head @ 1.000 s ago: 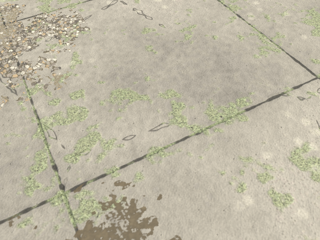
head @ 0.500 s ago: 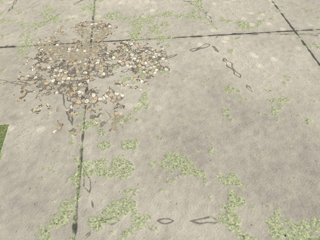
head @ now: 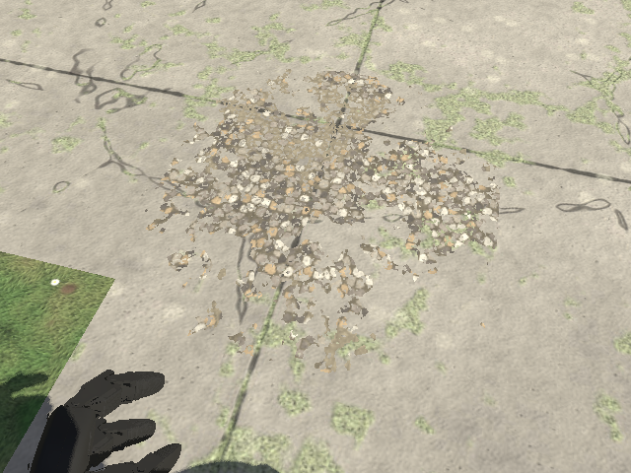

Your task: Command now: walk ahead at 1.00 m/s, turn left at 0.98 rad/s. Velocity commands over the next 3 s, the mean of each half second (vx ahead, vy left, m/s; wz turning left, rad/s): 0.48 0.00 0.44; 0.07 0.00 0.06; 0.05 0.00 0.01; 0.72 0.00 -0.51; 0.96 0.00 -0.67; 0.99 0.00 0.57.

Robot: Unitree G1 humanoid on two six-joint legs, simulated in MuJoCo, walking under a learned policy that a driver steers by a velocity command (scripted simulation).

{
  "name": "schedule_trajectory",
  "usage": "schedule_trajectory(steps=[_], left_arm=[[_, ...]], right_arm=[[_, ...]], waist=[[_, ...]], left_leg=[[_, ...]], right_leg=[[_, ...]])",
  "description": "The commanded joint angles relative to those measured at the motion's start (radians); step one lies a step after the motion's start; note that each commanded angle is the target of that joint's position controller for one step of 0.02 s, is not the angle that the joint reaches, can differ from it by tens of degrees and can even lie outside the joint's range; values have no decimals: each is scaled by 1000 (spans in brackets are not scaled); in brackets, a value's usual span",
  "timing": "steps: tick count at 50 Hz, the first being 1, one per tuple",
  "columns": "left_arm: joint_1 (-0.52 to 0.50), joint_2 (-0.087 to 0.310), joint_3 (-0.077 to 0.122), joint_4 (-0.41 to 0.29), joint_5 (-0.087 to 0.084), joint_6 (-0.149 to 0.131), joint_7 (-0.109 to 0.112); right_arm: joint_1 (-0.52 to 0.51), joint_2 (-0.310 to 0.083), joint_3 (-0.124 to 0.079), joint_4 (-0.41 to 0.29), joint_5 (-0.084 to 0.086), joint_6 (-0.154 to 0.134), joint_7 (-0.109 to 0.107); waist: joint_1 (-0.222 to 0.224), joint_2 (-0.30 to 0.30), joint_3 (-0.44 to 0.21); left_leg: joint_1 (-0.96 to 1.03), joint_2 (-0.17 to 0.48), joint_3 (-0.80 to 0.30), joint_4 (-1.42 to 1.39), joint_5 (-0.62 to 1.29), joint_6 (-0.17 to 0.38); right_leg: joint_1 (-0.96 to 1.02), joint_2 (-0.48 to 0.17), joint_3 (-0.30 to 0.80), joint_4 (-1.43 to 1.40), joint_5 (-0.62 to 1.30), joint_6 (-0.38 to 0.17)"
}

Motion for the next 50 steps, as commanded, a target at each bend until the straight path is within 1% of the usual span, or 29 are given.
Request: schedule_trajectory(steps=[1, 2, 3, 5, 6, 7, 8, 9, 10, 11, 12, 13, 14, 15, 17, 18, 19, 21, 24, 26, 27, 28, 29, 30, 31, 32, 35, 40, 50], left_arm=[[-115, 29, 17, -90, -2, -5, -7], [-129, 39, 23, -99, -16, -9, -13], [-142, 56, 31, -105, -20, -13, -16], [-161, 83, 47, -115, -20, -23, -23], [-155, 97, 55, -115, -19, -29, -26], [-100, 120, 69, -103, -15, -35, -26], [20, 140, 83, -77, -9, -41, -24], [222, 167, 87, -41, 3, -40, -23], [333, 223, 85, -9, 33, -37, -28], [397, 214, 91, 34, 10, -28, -49], [339, 149, 81, 1, 3, -5, -43], [243, 97, 58, -12, 2, 12, -35], [188, 76, 40, -3, -1, 19, -34], [174, 80, 35, 19, 3, 16, -34], [145, 68, 29, 55, 7, 13, -40], [129, 78, 31, 69, 6, 12, -41], [121, 98, 37, 82, 4, 16, -40], [121, 134, 48, 105, -8, 32, -34], [128, 137, 43, 124, -20, 53, -27], [118, 126, 34, 132, -24, 65, -27], [129, 103, 24, 140, -23, 69, -27], [165, 73, 11, 154, -15, 71, -28], [222, 54, 3, 159, 6, 71, -29], [305, 23, -5, 170, -2, 79, -24], [258, 56, -1, 176, 4, 90, -15], [225, 76, 6, 173, 5, 100, -11], [231, 84, 8, 186, 8, 110, -2], [209, 74, 6, 202, -5, 98, -3], [201, 74, 10, 248, -11, 120, 13]], right_arm=[[-103, -172, -50, -77, 10, -7, -28], [-83, -175, -52, -65, 12, -6, -27], [-63, -170, -52, -50, 13, -4, -28], [-14, -147, -51, -10, 14, 9, -40], [0, -146, -54, 4, 10, 18, -47], [-8, -156, -59, 5, 3, 25, -54], [-53, -168, -61, -8, -2, 28, -54], [-130, -143, -48, -49, -22, 28, -46], [50, -24, -17, -51, -40, 26, -33], [185, -95, -9, -24, 6, 22, -21], [87, -170, -25, -10, 18, 38, -20], [-91, -194, -28, -62, 7, 45, -24], [-187, -185, -27, -88, -11, 47, -26], [-211, -161, -25, -103, -20, 50, -26], [-171, -96, -8, -93, -20, 55, -27], [-164, -70, 2, -86, -23, 56, -33], [-165, -60, 8, -81, -28, 56, -37], [-175, -69, 11, -70, -30, 60, -37], [-244, -103, 3, -79, -29, 75, -30], [-277, -107, -2, -87, -40, 80, -25], [-291, -110, -4, -91, -49, 81, -24], [-305, -128, -6, -106, -60, 81, -27], [-321, -179, -12, -126, -64, 82, -35], [-367, -170, -10, -113, -64, 86, -35], [-408, -112, 1, -126, -56, 82, -27], [-413, -88, 8, -120, -59, 78, -22], [-373, -107, 3, -101, -50, 60, -18], [-347, -93, 4, -88, -45, 53, -27], [-326, -83, -5, -41, -40, 56, -29]], waist=[[17, 55, 41], [-3, 75, 23], [-20, 93, 26], [-41, 126, 22], [-36, 140, 10], [-3, 159, -31], [79, 170, -105], [186, 177, -252], [106, -171, -456], [108, -387, -635], [150, -210, -551], [156, -76, -372], [130, 23, -235], [96, 18, -178], [47, -29, -149], [36, -42, -160], [33, -52, -185], [37, -69, -234], [56, -73, -216], [49, -77, -173], [50, -76, -150], [58, -44, -133], [104, 63, -141], [168, 206, -157], [138, 182, -104], [128, 168, -62], [117, 107, -41], [99, 60, -103], [101, 39, -106]], left_leg=[[-309, 135, -199, -198, 130, 87], [-299, 149, -207, -199, 99, 77], [-254, 158, -219, -166, 117, 63], [-92, 180, -250, -73, 224, 32], [-7, 194, -264, -18, 334, 18], [58, 201, -273, 63, 520, -1], [88, 184, -245, 203, 684, -41], [0, 172, -217, 451, 637, -85], [-300, 28, -140, 870, -162, -157], [-492, 18, -154, 1111, -399, -187], [-540, 96, -153, 1150, -319, -203], [-549, 131, -74, 1074, -243, -212], [-528, 152, -41, 1001, -230, -216], [-483, 182, -35, 916, -218, -212], [-379, 214, -3, 703, -230, -208], [-329, 211, 25, 600, -218, -214], [-280, 210, 45, 514, -172, -219], [-183, 208, 63, 388, -10, -216], [-113, 205, 68, 260, 107, -193], [-41, 194, 85, 132, 169, -161], [-5, 195, 81, 66, 177, -142], [31, 244, 21, 0, 233, -115], [65, 349, -84, -19, 335, -70], [-64, 379, -115, -55, 123, -12], [-162, 317, -94, -86, -60, -36], [-198, 281, -69, -85, -112, -71], [-176, 247, -32, -28, 24, -105], [-96, 235, -10, 47, 247, -96], [-92, 219, 7, 63, 314, -94]], right_leg=[[246, 97, -135, -271, 230, 33], [293, 110, -142, -323, 282, 35], [301, 116, -138, -378, 321, 33], [269, 120, -127, -469, 344, 13], [261, 127, -130, -494, 322, -4], [304, 146, -143, -500, 287, -28], [423, 143, -164, -527, 344, -57], [683, 30, -96, -445, 482, -106], [1092, -267, 243, -319, 905, -275], [1257, -415, 632, -403, 606, -408], [1156, -342, 540, -467, 321, -362], [963, -266, 356, -501, 345, -306], [771, -212, 239, -522, 473, -279], [649, -180, 179, -537, 576, -271], [520, -117, 60, -574, 682, -255], [482, -108, 19, -587, 753, -263], [463, -113, -6, -592, 807, -277], [447, -116, -46, -601, 765, -280], [414, -121, -52, -621, 462, -259], [360, -101, -49, -613, 177, -224], [337, -76, -48, -601, 45, -190], [309, -43, -56, -576, -80, -138], [275, 28, -111, -494, -231, -85], [370, 74, -182, -481, -251, -52], [432, 74, -186, -475, -181, -30], [435, 72, -186, -481, -151, -27], [420, 58, -170, -489, -119, -38], [438, 48, -166, -467, -27, -41], [473, 43, -163, -445, 17, -39]])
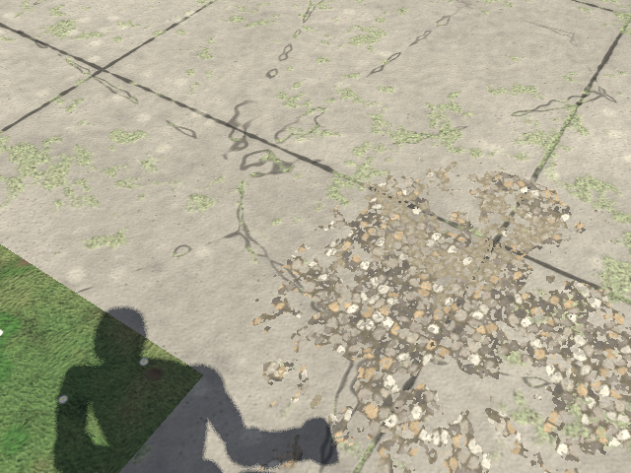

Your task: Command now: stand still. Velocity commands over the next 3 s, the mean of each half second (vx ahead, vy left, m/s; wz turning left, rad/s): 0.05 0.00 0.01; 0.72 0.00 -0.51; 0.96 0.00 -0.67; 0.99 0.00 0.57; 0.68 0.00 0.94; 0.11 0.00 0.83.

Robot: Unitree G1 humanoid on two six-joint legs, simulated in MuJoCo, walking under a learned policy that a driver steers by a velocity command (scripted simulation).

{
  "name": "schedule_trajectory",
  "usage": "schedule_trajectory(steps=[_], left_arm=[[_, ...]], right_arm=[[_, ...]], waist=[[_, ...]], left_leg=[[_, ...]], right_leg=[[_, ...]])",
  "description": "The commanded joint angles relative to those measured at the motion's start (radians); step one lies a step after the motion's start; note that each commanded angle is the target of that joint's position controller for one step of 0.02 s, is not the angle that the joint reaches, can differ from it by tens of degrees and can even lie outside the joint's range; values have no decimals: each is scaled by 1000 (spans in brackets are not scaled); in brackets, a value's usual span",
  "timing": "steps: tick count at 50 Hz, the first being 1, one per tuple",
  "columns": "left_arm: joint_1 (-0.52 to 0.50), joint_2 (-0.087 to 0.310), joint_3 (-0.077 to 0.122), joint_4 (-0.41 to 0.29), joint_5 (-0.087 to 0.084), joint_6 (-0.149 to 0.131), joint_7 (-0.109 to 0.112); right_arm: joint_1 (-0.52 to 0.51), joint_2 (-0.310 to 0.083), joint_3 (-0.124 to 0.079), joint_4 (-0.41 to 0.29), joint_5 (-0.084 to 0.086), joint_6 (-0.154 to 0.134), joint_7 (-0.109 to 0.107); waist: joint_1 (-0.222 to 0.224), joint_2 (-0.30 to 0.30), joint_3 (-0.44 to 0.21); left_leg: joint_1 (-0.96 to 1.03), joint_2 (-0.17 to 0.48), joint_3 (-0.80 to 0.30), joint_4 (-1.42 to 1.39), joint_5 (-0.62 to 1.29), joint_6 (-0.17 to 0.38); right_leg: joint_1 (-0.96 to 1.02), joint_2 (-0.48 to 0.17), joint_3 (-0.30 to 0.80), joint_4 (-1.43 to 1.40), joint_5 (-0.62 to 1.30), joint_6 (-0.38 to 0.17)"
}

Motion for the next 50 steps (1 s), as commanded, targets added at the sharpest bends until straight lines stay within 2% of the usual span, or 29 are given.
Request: schedule_trajectory(steps=[1, 20, 21, 22, 23, 24, 25, 26, 27, 28, 29, 30, 31, 32, 33, 34, 35, 36, 37, 38, 39, 40, 42, 44, 46, 48, 49, 50], left_arm=[[9, 99, 23, -31, -2, -5, 9], [40, 81, 27, 109, -4, -1, 28], [83, 79, 29, 133, -9, 1, 29], [92, 101, 38, 136, -22, 2, 29], [94, 116, 43, 126, -29, -6, 29], [104, 119, 44, 117, -37, -25, 29], [113, 118, 44, 112, -42, -48, 28], [154, 137, 54, 127, -38, -66, 25], [199, 176, 70, 145, -35, -77, 21], [185, 185, 75, 139, -43, -80, 15], [148, 156, 67, 115, -46, -81, 10], [95, 145, 63, 84, -52, -79, 6], [4, 158, 64, 45, -63, -72, 2], [-48, 149, 63, 14, -65, -66, 3], [-120, 102, 51, -31, -55, -69, 1], [-125, 18, 29, -83, -55, -90, -5], [-84, 51, 35, -94, -74, -106, -5], [-53, 72, 40, -89, -92, -107, -12], [-25, 57, 37, -83, -84, -101, -17], [-11, 45, 37, -85, -67, -95, -20], [-5, 43, 42, -89, -61, -86, -27], [1, 38, 44, -93, -62, -75, -37], [-15, 26, 44, -117, -65, -55, -55], [-89, 24, 40, -167, -64, -44, -58], [-168, 20, 34, -215, -56, -44, -63], [-239, 8, 26, -252, -56, -52, -81], [-258, 5, 24, -268, -57, -58, -92], [-262, 17, 29, -281, -58, -61, -100]], right_arm=[[-24, -105, -31, -52, 1, -14, -6], [-7, -98, -44, 128, 8, -9, -26], [38, -99, -47, 158, 13, -6, -26], [59, -125, -59, 168, 25, -5, -25], [54, -140, -64, 163, 32, -14, -22], [26, -136, -63, 146, 43, -35, -19], [-30, -116, -57, 122, 51, -61, -14], [-85, -96, -55, 103, 49, -83, -7], [-131, -63, -48, 84, 47, -98, 2], [-145, -52, -44, 74, 45, -109, 8], [-119, -69, -49, 77, 42, -119, 12], [-66, -68, -50, 87, 44, -129, 14], [41, -62, -51, 123, 51, -138, 12], [159, -98, -69, 177, 46, -144, 8], [323, -162, -95, 231, 42, -145, 0], [454, -267, -124, 248, 33, -141, -6], [404, -226, -107, 222, 14, -147, -4], [304, -135, -76, 187, 8, -152, -2], [245, -108, -64, 168, 12, -153, 4], [208, -105, -58, 163, 14, -149, 12], [190, -84, -49, 167, 10, -141, 18], [187, -68, -41, 170, 4, -136, 20], [195, -86, -40, 174, -8, -135, 14], [178, -105, -38, 168, -17, -136, 5], [192, -123, -36, 164, -15, -135, -8], [226, -149, -39, 163, -7, -132, -18], [228, -171, -42, 158, -4, -128, -22], [223, -202, -47, 148, -5, -125, -25]], waist=[[4, 10, -73], [0, 6, -13], [-1, 5, -55], [-7, -5, -7], [-4, -4, 64], [7, -5, 118], [25, -21, 139], [46, -61, 123], [58, -139, 102], [47, -189, 108], [17, -160, 100], [-25, -146, 95], [-97, -152, 102], [-150, -129, 70], [-222, -49, 4], [-249, 227, -91], [-202, 244, -91], [-148, 152, -11], [-114, 113, 13], [-88, 78, 29], [-68, 75, 47], [-59, 81, 54], [-55, 70, 76], [-53, 52, 137], [-65, 28, 176], [-83, 7, 192], [-74, 9, 189], [-55, 27, 166]], left_leg=[[64, 66, -71, -77, 321, 50], [76, 44, -43, -137, 220, 34], [87, 17, -19, -138, -42, 42], [34, 5, -19, -136, -346, 58], [-48, 29, -55, -151, -514, 78], [-115, 61, -91, -161, -532, 90], [-165, 71, -87, -152, -413, 83], [-221, 57, -41, -101, -265, 61], [-275, 30, 40, 9, -114, 36], [-243, 44, 58, 87, -36, 42], [-192, 57, 43, 113, -65, 55], [-108, 47, 51, 59, -108, 67], [67, 35, 77, -107, -87, 77], [297, 19, 87, -173, 9, 64], [538, 101, -8, -208, 2, 67], [734, 330, -373, -356, -255, 134], [660, 444, -586, -386, -433, 203], [609, 440, -521, -390, -425, 188], [565, 412, -410, -394, -317, 158], [516, 383, -299, -408, -206, 133], [463, 351, -186, -413, -89, 99], [409, 317, -89, -418, 0, 76], [323, 285, 39, -440, 109, 71], [222, 259, 136, -485, 172, 70], [191, 246, 212, -517, 217, 60], [231, 249, 270, -520, 304, 37], [256, 254, 302, -502, 446, 23], [278, 256, 333, -455, 716, 11]], right_leg=[[0, -37, 39, -66, 209, -16], [-7, -30, 34, -126, 127, -16], [4, -10, 15, -125, -82, -30], [-43, -11, 30, -121, -318, -58], [-94, -39, 78, -136, -486, -88], [-106, -80, 140, -162, -527, -117], [-64, -120, 192, -206, -459, -140], [20, -176, 265, -270, -415, -170], [100, -271, 390, -364, -437, -212], [51, -353, 518, -422, -446, -255], [-9, -350, 534, -430, -421, -255], [-72, -310, 489, -422, -387, -234], [-189, -246, 402, -388, -342, -198], [-311, -157, 310, -301, -238, -150], [-483, -71, 210, -86, -128, -90], [-674, 23, 63, 289, -35, -40], [-771, -21, 147, 533, -110, -66], [-864, -65, 191, 669, -45, -94], [-882, -85, 189, 731, 25, -106], [-875, -108, 188, 742, 79, -109], [-845, -134, 181, 730, 122, -108], [-805, -145, 160, 737, 157, -100], [-776, -149, 127, 754, 230, -73], [-752, -137, 94, 670, 297, -55], [-718, -124, 29, 538, 357, -58], [-675, -114, -29, 398, 392, -88], [-627, -96, -63, 329, 386, -111], [-543, -56, -115, 282, 366, -137]])
Over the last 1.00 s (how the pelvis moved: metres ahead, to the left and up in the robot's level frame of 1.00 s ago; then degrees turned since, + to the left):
0.36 -0.03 -0.01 14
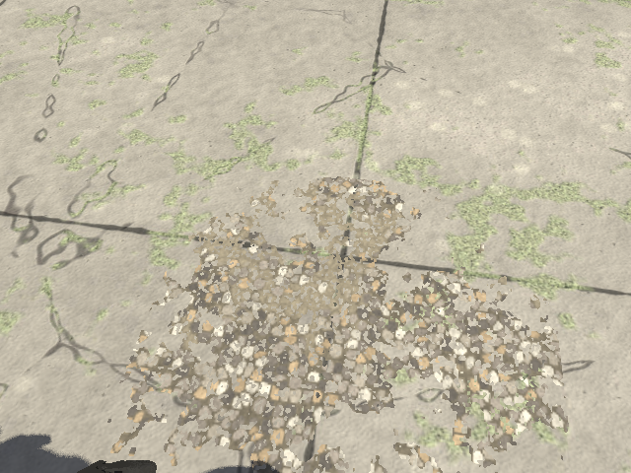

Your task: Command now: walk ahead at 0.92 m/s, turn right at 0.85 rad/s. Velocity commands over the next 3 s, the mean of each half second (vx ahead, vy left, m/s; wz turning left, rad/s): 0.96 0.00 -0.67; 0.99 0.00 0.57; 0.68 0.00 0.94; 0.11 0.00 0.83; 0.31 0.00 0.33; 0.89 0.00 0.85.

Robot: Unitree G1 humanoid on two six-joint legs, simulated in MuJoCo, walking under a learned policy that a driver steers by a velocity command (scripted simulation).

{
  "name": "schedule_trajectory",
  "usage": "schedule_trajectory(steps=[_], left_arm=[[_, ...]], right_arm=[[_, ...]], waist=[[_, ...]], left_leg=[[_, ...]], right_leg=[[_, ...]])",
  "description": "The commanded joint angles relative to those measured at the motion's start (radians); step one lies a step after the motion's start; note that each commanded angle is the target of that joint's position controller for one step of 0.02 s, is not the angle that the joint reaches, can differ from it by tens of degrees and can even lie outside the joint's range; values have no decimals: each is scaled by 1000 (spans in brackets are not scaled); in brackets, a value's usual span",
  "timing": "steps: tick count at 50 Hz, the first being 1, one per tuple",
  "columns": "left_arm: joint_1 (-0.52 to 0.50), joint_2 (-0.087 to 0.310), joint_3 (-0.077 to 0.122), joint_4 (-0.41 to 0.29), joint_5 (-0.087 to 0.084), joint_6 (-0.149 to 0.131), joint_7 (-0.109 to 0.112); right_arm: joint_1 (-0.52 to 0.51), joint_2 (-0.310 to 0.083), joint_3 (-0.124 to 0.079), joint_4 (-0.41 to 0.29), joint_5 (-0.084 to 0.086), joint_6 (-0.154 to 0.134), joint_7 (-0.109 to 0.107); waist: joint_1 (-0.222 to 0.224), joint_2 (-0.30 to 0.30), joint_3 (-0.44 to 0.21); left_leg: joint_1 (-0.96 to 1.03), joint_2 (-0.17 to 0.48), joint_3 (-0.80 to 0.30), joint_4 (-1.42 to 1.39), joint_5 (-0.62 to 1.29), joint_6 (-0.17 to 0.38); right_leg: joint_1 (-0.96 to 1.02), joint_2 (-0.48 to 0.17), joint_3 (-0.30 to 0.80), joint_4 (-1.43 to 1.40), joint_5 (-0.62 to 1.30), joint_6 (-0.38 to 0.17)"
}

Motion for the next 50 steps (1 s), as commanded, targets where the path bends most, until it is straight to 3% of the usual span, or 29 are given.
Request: schedule_trajectory(steps=[1, 3, 4, 5, 6, 7, 8, 9, 10, 13, 17, 19, 24, 26, 27, 28, 29, 30, 31, 32, 33, 34, 35, 38, 42, 44, 47, 49, 50], left_arm=[[-139, 30, 3, -128, -5, -21, -27], [25, 103, 39, -111, -18, -7, -26], [216, 181, 75, -67, -16, 7, -19], [466, 268, 123, 7, -10, 21, 1], [480, 289, 119, 64, -3, 35, 25], [390, 292, 100, -4, 37, 8, 22], [424, 201, 87, -3, 41, -12, 22], [416, 163, 75, 9, 49, -35, 17], [329, 140, 66, -2, 42, -48, 10], [174, 98, 45, -39, 39, -51, 27], [254, 82, 31, 1, 31, -56, 68], [323, 92, 33, 26, 23, -58, 72], [419, 118, 37, 93, 21, -52, 66], [403, 145, 40, 106, 52, -38, 70], [378, 165, 44, 106, 80, -29, 71], [302, 184, 46, 90, 96, -21, 71], [213, 180, 41, 47, 106, -22, 77], [398, 12, -3, 28, 75, -44, 54], [346, 85, -8, 26, 31, -78, 43], [210, 134, 2, -18, 2, -103, 37], [112, 123, -10, -48, 20, -120, 39], [62, 97, -10, -64, 43, -131, 41], [86, 85, -9, -68, 54, -130, 41], [94, 86, -6, -79, 66, -112, 55], [-146, 38, -27, -172, 72, -116, 51], [-186, 48, -14, -193, 61, -119, 49], [-222, 109, 17, -218, 24, -119, 60], [-129, 169, 53, -210, 14, -128, 69], [49, 194, 70, -186, 8, -126, 76]], right_arm=[[-55, -234, -43, -91, 1, -3, -20], [-77, -291, -59, -114, 2, 27, -32], [-132, -308, -66, -140, 4, 35, -27], [-190, -301, -67, -167, 15, 28, -17], [-198, -129, -25, -196, -7, -2, 0], [-118, -39, 9, -297, 40, -64, 16], [-259, -149, -7, -334, 51, -109, 23], [-304, -156, -11, -366, 78, -118, 21], [-283, -146, -10, -348, 59, -111, 15], [-171, -154, -25, -319, 28, -47, 18], [-406, -92, 4, -407, -15, -33, 11], [-501, -60, 17, -428, -2, -42, 18], [-632, -129, -10, -482, 51, -53, 45], [-537, -171, -34, -467, 61, -54, 55], [-422, -210, -54, -446, 75, -44, 53], [-215, -245, -69, -399, 85, -28, 47], [61, -268, -71, -332, 72, -6, 39], [100, -320, -84, -290, 46, -12, 59], [104, -212, -70, -283, 36, -9, 55], [31, -174, -61, -298, 17, -4, 45], [-4, -170, -60, -306, 13, -3, 53], [-37, -162, -56, -304, 14, -7, 62], [-68, -152, -51, -308, 11, -9, 61], [-78, -140, -47, -299, 52, -4, 52], [-57, -171, -56, -283, 58, 6, 17], [-8, -186, -64, -259, 66, 10, 16], [24, -164, -64, -232, 81, 16, 10], [10, -181, -73, -229, 72, 31, 8], [-33, -200, -76, -250, 51, 40, 12]], waist=[[69, 89, 152], [196, 192, 29], [299, 227, -68], [411, 187, -164], [312, -123, -82], [159, -299, -264], [248, -135, -253], [195, -33, -123], [119, 130, -47], [-1, 94, 46], [86, 30, 125], [153, 1, 112], [224, -64, 119], [154, -105, 31], [79, -142, -56], [-45, -165, -156], [-163, -82, -294], [-9, 375, -403], [-52, 364, -366], [-52, 236, -188], [-29, 40, -102], [20, -56, -15], [73, -32, -3], [118, 16, 58], [48, 64, 143], [19, 89, 109], [18, 121, 86], [89, 140, 6], [193, 157, -128]], left_leg=[[-194, 249, 6, 17, 1175, 65], [-127, 289, 8, 280, 1618, 77], [-192, 299, -13, 503, 1688, 100], [-383, 246, -31, 820, 1481, 92], [-746, 62, -89, 1245, 135, 64], [-1084, -69, -339, 1507, -125, 67], [-1151, -12, -460, 1456, 11, 120], [-1156, 14, -443, 1378, 79, 134], [-1075, 61, -447, 1288, 134, 123], [-913, 140, -428, 1113, 174, 52], [-796, 129, -299, 734, 497, -1], [-694, 84, -267, 531, 689, 2], [-854, 46, -259, 264, 646, 70], [-795, -16, -206, 290, 508, 129], [-698, -51, -183, 339, 423, 159], [-490, -54, -184, 352, 419, 193], [-99, 54, -340, 447, 356, 234], [274, 264, -932, 312, -96, 436], [313, 285, -1203, 88, -289, 420], [201, 271, -1085, 81, -209, 375], [33, 226, -988, 66, -49, 352], [-115, 179, -911, 44, 74, 352], [-195, 141, -850, 27, 143, 358], [-348, 94, -771, -2, 249, 364], [-649, 7, -648, -32, 339, 300], [-701, 13, -673, -33, 302, 260], [-510, 36, -734, 61, 334, 222], [-391, 33, -732, 255, 657, 184], [-407, 16, -699, 463, 763, 152]], right_leg=[[192, 102, -146, -123, -19, -59], [391, 178, -179, -103, -141, -95], [631, 198, -155, -106, -206, -128], [1003, 194, -62, -253, -163, -170], [1167, 66, 208, -263, -258, -195], [1364, -116, 842, -514, -616, -412], [1320, -131, 942, -694, -734, -356], [1172, -123, 882, -733, -684, -318], [970, -96, 784, -730, -585, -286], [615, 17, 536, -753, -433, -255], [389, 130, 272, -762, -133, -200], [395, 136, 241, -769, -139, -166], [851, -3, 271, -723, 60, -134], [1021, -40, 226, -599, 556, -95], [1077, -45, 199, -459, 838, -83], [1029, -41, 149, -235, 1010, -64], [757, -15, 127, 119, 801, -47], [279, 194, 144, 521, -263, 51], [114, 196, 209, 556, -441, 22], [29, 136, 234, 532, -389, -3], [78, 118, 214, 453, -360, -17], [111, 106, 201, 357, -348, -15], [160, 84, 209, 285, -327, -3], [187, 62, 174, 126, -328, 63], [389, 117, 95, -268, 6, 119], [559, 157, 98, -361, 159, 124], [578, 156, 152, -481, 103, 123], [679, 172, 131, -505, -14, 92], [872, 119, 148, -456, -55, 58]])
Over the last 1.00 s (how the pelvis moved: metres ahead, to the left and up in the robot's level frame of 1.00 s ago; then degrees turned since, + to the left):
0.21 -0.01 -0.02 -18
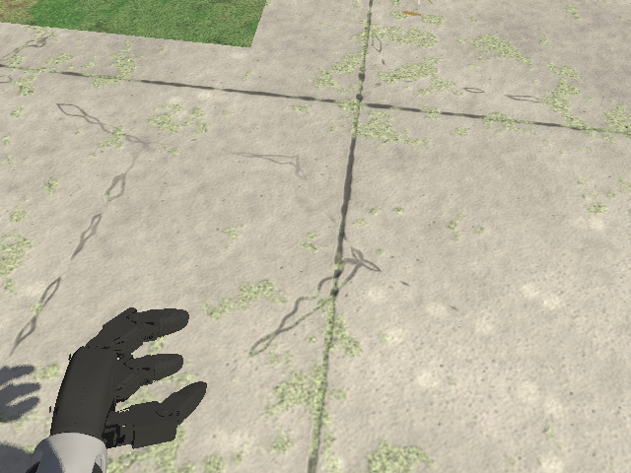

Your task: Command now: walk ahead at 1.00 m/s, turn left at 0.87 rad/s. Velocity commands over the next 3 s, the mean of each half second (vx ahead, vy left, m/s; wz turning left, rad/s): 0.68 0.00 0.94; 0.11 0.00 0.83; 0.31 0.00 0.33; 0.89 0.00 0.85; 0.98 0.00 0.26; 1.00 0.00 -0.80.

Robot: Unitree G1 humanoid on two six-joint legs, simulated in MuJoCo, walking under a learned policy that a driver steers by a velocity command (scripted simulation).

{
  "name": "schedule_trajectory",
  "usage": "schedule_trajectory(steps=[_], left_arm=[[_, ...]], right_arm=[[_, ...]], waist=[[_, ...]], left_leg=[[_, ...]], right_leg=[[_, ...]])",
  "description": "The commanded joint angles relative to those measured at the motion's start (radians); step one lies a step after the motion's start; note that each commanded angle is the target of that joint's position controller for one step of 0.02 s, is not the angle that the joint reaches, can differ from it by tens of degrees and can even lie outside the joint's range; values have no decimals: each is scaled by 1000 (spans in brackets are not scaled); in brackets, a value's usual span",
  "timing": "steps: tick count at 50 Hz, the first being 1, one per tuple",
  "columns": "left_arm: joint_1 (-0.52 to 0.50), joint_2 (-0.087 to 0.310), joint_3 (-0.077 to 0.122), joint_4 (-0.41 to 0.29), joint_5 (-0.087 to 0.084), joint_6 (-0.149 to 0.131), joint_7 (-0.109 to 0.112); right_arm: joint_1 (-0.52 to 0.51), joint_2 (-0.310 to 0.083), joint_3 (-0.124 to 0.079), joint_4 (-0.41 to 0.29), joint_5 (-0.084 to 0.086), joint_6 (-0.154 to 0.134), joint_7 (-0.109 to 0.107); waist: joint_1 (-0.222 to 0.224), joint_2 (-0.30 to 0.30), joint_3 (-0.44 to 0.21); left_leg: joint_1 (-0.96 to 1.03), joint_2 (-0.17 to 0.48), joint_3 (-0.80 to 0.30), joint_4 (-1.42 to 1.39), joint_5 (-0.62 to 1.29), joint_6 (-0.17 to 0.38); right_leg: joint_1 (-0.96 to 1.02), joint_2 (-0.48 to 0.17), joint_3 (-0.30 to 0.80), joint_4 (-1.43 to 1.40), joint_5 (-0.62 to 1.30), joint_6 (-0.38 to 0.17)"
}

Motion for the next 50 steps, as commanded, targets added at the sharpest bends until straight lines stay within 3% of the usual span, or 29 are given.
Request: schedule_trajectory(steps=[1, 2, 3, 4, 5, 6, 7, 9, 12, 14, 17, 19, 20, 21, 22, 23, 24, 26, 28, 31, 36, 42, 43, 44, 45, 46, 47, 48, 50], left_arm=[[498, 254, 114, 9, -18, 5, 36], [557, 321, 118, 60, 10, 11, 12], [542, 221, 107, 51, 7, 20, 4], [489, 153, 94, 51, 5, 32, 14], [454, 149, 89, 73, 18, 43, 16], [431, 142, 87, 95, 37, 48, 13], [403, 118, 79, 114, 50, 45, 13], [348, 64, 67, 143, 28, 41, 2], [223, 126, 80, 154, 12, 42, 12], [182, 182, 93, 152, 11, 42, 27], [235, 268, 111, 172, -9, 40, 38], [236, 308, 125, 161, -29, 55, 37], [223, 291, 120, 147, -30, 61, 33], [285, 187, 91, 157, -10, 61, 20], [447, 84, 55, 137, 40, 57, 1], [499, 218, 61, 108, 23, 47, -8], [381, 277, 71, 93, 8, 51, -4], [299, 240, 65, 86, 24, 79, 25], [300, 245, 69, 93, 32, 106, 31], [261, 176, 55, 91, 47, 113, 36], [162, 146, 48, 70, 26, 135, 32], [168, 172, 69, 78, 22, 108, 16], [198, 170, 74, 89, 24, 104, 13], [187, 196, 79, 79, 37, 108, 14], [149, 266, 88, 50, 64, 125, 19], [195, 260, 96, 61, 74, 126, 19], [170, 210, 83, 47, 59, 127, 21], [152, 174, 72, 45, 43, 134, 24], [148, 161, 57, 47, 26, 146, 31]], right_arm=[[-167, -121, -22, -124, -56, 4, 2], [44, 21, 29, -150, 0, -5, 11], [2, -68, 27, -134, 37, 3, -7], [-142, -131, 12, -150, 20, 6, -12], [-237, -141, 7, -168, -7, 7, -10], [-305, -127, 5, -194, -29, 3, -1], [-304, -103, 4, -207, -18, 12, 10], [-317, -63, 9, -233, 8, 40, 18], [-361, -64, 19, -281, -22, 46, 27], [-361, -91, 12, -261, -40, 33, 50], [-359, -145, -13, -251, -36, 38, 77], [-226, -230, -55, -225, -34, 52, 78], [-69, -291, -90, -191, -32, 60, 68], [-67, -305, -95, -181, -15, 65, 46], [-217, -390, -82, -268, -48, 59, 33], [-239, -374, -79, -333, -82, 43, 48], [-286, -345, -77, -349, -67, 36, 57], [-360, -278, -60, -343, -29, 32, 49], [-407, -269, -60, -346, -47, 43, 32], [-385, -267, -63, -322, -41, 63, -3], [-400, -259, -63, -327, -23, 116, -41], [-390, -207, -51, -324, -32, 121, -33], [-394, -188, -44, -321, -27, 121, -31], [-320, -134, -26, -305, -31, 121, -26], [-238, -133, -24, -303, -29, 120, -26], [-250, -236, -51, -310, -41, 105, -23], [-289, -292, -67, -286, -38, 105, -25], [-311, -282, -67, -266, -38, 116, -30], [-310, -217, -46, -256, -40, 130, -31]], waist=[[363, 96, -355], [230, -415, -560], [266, -382, -466], [299, -248, -272], [286, -66, -141], [261, -4, -58], [216, -27, -22], [170, -58, 36], [107, -58, 124], [107, -30, 82], [103, -39, 2], [18, -63, -83], [-66, -32, -153], [-34, 133, -112], [143, 426, -175], [106, 302, -477], [90, 113, -410], [153, -41, -193], [190, 0, -135], [183, -3, -167], [156, 79, -165], [138, 203, -141], [155, 191, -135], [123, 57, -156], [63, -186, -123], [85, -242, -123], [102, -149, -89], [111, -85, -64], [119, -68, -40]], left_leg=[[-450, 96, -22, 562, 687, -17], [-805, -9, 77, 926, -60, -59], [-944, 104, 122, 1046, -1, -51], [-1004, 136, 173, 1049, 83, -49], [-979, 172, 209, 1017, 142, -51], [-943, 204, 218, 975, 174, -46], [-895, 240, 209, 952, 183, -43], [-894, 279, 222, 922, 155, -47], [-848, 280, 272, 703, 254, -93], [-662, 230, 340, 453, 527, -97], [-477, 126, 424, 303, 613, -60], [-304, 59, 448, 273, 535, -4], [-90, 38, 425, 236, 573, 37], [40, 93, 307, 161, 697, 82], [153, 299, -109, 204, 1255, 251], [258, 455, -466, 9, 901, 383], [155, 407, -456, -66, 586, 326], [-124, 314, -331, -89, 452, 235], [-315, 251, -210, -92, 633, 207], [-388, 194, -112, -32, 903, 185], [-409, 128, -147, -27, 543, 99], [-357, 125, -235, 68, 466, 50], [-383, 101, -220, 119, 407, 26], [-449, 32, -138, 272, 92, -20], [-610, -123, 38, 477, -200, -84], [-676, -65, 80, 686, -168, -133], [-677, -16, 92, 772, -78, -154], [-671, -3, 108, 806, -8, -169], [-662, -5, 143, 880, 52, -191]], right_leg=[[873, -179, 106, 157, -260, -89], [1217, -472, 711, -11, -623, -284], [1147, -446, 816, -105, -901, -248], [999, -389, 617, -124, -787, -198], [829, -352, 452, -135, -542, -174], [684, -323, 343, -152, -374, -174], [585, -299, 256, -172, -298, -171], [483, -276, 107, -203, -147, -164], [310, -263, -101, -240, 240, -154], [263, -190, -241, -233, 252, -114], [368, -183, -307, -112, 468, -66], [409, -205, -308, 134, 673, -51], [320, -190, -300, 377, 601, -29], [134, -78, -288, 682, -204, 23], [-102, 68, -212, 1088, -764, 62], [-160, 73, 15, 1191, -693, 46], [-164, 36, 32, 1104, -586, 21], [-154, -17, 28, 927, -495, 29], [-43, -28, 29, 799, -487, 43], [13, 3, 5, 639, -433, 78], [37, 57, 23, 425, -254, 99], [206, 45, 29, 102, -207, 59], [292, 20, 11, -12, -96, 35], [401, -125, 122, -70, -21, -32], [462, -326, 347, -84, 196, -180], [394, -421, 536, -138, 99, -291], [352, -369, 453, -120, -15, -278], [323, -293, 340, -110, -105, -229], [292, -227, 249, -122, -140, -200]])
Over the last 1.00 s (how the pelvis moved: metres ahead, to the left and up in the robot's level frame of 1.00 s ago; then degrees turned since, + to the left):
0.90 -0.17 0.00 1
